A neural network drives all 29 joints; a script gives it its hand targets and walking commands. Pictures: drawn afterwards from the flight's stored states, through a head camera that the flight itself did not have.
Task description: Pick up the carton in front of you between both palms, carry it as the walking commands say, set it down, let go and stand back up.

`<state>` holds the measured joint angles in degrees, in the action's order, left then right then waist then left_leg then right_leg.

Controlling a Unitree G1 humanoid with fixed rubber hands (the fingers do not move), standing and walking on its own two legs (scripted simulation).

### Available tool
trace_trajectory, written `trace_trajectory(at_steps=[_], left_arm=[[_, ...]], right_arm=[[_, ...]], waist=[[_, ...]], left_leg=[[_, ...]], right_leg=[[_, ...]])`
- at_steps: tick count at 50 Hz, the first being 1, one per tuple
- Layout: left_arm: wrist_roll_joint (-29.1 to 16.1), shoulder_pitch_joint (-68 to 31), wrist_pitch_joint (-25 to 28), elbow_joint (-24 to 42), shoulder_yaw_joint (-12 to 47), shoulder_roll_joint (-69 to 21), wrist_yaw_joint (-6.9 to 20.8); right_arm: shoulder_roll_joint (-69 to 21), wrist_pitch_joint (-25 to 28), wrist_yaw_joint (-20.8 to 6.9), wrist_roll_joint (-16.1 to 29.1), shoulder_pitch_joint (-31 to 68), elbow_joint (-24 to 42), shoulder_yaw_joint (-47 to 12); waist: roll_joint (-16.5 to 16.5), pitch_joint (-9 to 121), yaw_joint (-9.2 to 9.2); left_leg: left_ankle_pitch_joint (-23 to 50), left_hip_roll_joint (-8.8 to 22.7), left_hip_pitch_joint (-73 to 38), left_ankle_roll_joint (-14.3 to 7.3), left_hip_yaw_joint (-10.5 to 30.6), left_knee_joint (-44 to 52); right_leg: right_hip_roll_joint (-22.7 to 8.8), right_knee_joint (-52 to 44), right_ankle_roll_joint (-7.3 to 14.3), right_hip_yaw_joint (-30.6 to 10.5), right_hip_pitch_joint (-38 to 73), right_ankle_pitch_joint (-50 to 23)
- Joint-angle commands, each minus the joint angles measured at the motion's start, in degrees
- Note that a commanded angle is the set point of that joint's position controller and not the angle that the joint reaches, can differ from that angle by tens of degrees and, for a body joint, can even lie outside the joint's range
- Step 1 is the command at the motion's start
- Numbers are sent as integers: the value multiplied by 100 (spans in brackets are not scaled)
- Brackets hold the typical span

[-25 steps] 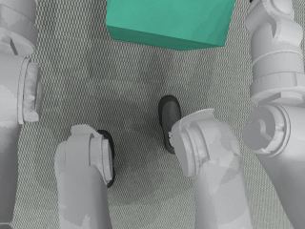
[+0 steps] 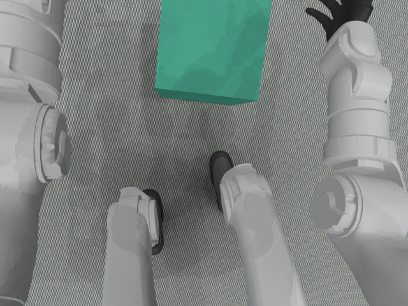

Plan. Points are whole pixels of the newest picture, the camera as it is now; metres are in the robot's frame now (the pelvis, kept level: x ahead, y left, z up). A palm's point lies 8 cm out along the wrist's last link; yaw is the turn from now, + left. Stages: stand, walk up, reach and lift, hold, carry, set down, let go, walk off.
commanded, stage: set down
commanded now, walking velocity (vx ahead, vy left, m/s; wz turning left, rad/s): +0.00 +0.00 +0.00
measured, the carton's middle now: (205, 57) +0.54 -0.11 -0.39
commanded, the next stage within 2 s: let go in 0.34 s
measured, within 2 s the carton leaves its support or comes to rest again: neither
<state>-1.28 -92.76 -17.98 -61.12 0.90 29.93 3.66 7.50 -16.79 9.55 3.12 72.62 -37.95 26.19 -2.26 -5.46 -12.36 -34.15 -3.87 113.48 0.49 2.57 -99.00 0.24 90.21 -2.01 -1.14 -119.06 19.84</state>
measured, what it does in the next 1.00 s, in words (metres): rises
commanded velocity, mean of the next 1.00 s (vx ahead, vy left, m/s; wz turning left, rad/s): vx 0.00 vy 0.00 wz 0.00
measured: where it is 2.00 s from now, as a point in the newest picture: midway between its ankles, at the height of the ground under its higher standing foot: (189, 212)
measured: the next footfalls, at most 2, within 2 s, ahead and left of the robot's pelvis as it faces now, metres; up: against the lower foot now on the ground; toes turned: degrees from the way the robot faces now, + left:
none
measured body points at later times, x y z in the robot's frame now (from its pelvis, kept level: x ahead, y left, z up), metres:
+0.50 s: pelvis +0.02 +0.00 +0.13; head +0.35 -0.02 +0.44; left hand +0.63 +0.10 +0.03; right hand +0.49 -0.27 +0.02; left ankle +0.06 +0.11 -0.48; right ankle +0.14 -0.13 -0.48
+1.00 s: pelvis +0.08 -0.03 +0.23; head +0.25 -0.04 +0.64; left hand +0.44 +0.15 +0.12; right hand +0.34 -0.28 +0.13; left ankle +0.06 +0.11 -0.48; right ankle +0.14 -0.13 -0.48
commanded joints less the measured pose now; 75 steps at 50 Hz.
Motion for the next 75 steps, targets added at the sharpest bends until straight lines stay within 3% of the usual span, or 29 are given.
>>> trace_trajectory(at_steps=[1,20,24,29,33,38,43,52,58,65,71,75], left_arm=[[50,-1888,44,857,-116,422,34],[724,-689,201,475,-1051,41,257],[977,288,307,924,-1375,-364,67],[1148,1780,496,2040,-1642,-1207,-497],[1116,2801,637,2883,-1595,-1735,-922],[993,4188,836,3356,-1503,-1990,-1079],[809,5417,1158,3241,-1365,-1898,-967],[591,7457,1656,3001,-1159,-1615,-684],[524,8465,1806,3220,-1031,-1534,-569],[422,9330,1764,3511,-796,-1579,-368],[235,10012,1652,3886,-527,-1529,-174],[143,10185,1534,4106,-404,-1489,-85]], right_arm=[[771,46,-45,-17,939,839,74],[176,117,-370,-625,35,949,258],[176,269,-629,-835,-793,1161,154],[379,498,-1117,-1027,-2035,1505,-213],[629,653,-1475,-1005,-2926,1527,-575],[772,834,-1674,-777,-4227,1423,-1146],[804,1096,-1697,-503,-5340,1525,-1664],[819,1446,-1456,-164,-7335,2267,-2351],[879,1510,-1365,-78,-8089,2484,-2523],[987,1489,-1363,-128,-8245,2141,-2396],[1066,1396,-1314,-267,-8584,1848,-2243],[1118,1299,-1314,-346,-8622,1802,-2158]], waist=[[-1382,7246,-505],[-859,6496,-307],[-765,6992,-197],[-682,7166,-23],[-563,6427,61],[-303,5161,190],[95,4198,358],[646,3275,533],[379,2416,746],[-52,1406,1024],[-11,1059,1062],[39,769,1064]], left_leg=[[1921,-178,-3089,28,-414,1426],[2482,-228,-4079,50,-336,3685],[3324,-238,-4697,134,-295,4077],[4105,-225,-5714,266,-202,4544],[3276,-231,-5942,322,-236,5094],[1965,-170,-5904,246,-318,5740],[1468,-114,-6008,100,-325,6126],[1595,-52,-6849,-93,-255,6565],[1813,23,-7970,-134,-234,7072],[2345,169,-9087,-18,-155,7631],[3229,282,-9632,78,-70,7924],[3434,322,-9754,97,-24,8025]], right_leg=[[291,-602,-34,796,5083,-2606],[256,-2627,-148,726,6794,-3096],[265,-2911,-109,730,7512,-3766],[301,-3335,13,678,7933,-3890],[282,-3751,135,542,8417,-3340],[159,-4335,154,301,9295,-2549],[59,-4808,93,38,10089,-2215],[-19,-5338,-38,-324,11503,-2918],[44,-5737,-45,-187,11677,-2898],[214,-6193,21,57,11688,-2369],[352,-6424,80,135,12058,-2695],[404,-6513,123,149,12159,-2586]])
